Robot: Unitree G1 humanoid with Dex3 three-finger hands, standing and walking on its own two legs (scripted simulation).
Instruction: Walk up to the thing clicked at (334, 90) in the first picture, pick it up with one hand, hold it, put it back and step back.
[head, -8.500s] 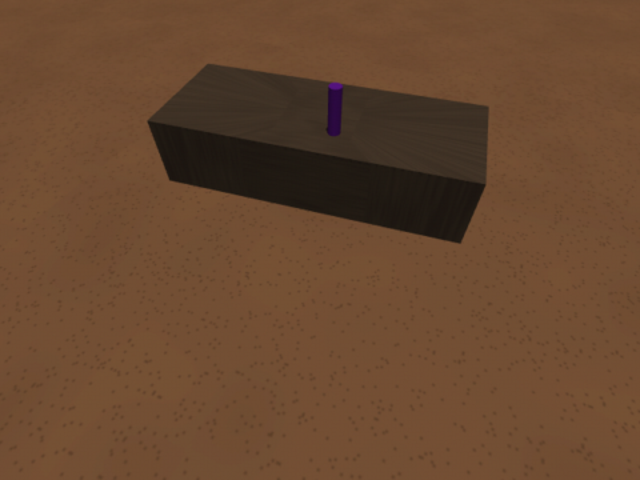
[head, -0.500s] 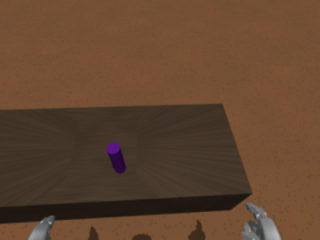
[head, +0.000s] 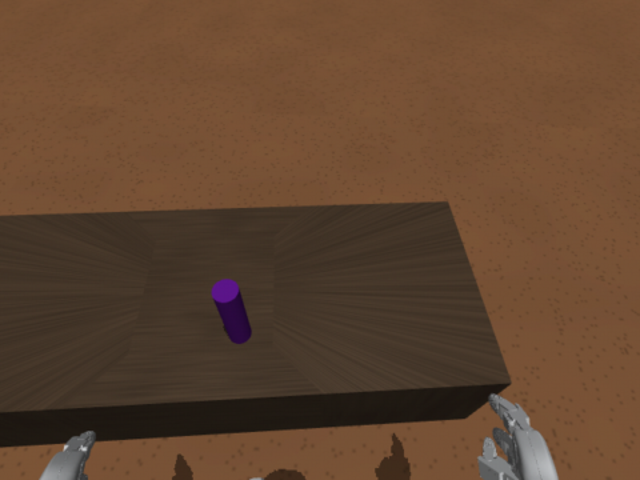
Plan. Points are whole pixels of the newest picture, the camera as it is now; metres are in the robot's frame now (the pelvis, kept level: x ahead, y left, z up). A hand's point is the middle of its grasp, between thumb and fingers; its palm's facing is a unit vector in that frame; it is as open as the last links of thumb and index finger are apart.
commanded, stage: go down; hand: left
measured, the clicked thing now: (233, 314) +0.49 +0.18 -0.30
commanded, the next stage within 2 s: none
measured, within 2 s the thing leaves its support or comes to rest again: neither
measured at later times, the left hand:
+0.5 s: hand out of the picture +0.15 +0.28 -0.09, palm faces +0.08 -0.93 -0.35, open 17.3 cm
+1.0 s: hand (86, 370) +0.29 +0.32 -0.06, palm faces +0.07 -0.98 -0.18, open 17.6 cm
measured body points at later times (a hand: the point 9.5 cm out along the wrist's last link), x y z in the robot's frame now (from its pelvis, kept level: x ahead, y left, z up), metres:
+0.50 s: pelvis -0.02 +0.00 -0.02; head +0.03 +0.01 +0.43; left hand +0.15 +0.33 -0.06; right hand +0.15 -0.26 -0.09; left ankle +0.00 +0.12 -0.70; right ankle -0.04 -0.13 -0.70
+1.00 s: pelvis -0.03 +0.01 -0.02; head +0.06 +0.03 +0.42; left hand +0.28 +0.37 -0.05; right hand +0.03 -0.27 -0.11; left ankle +0.00 +0.12 -0.70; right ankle -0.04 -0.13 -0.70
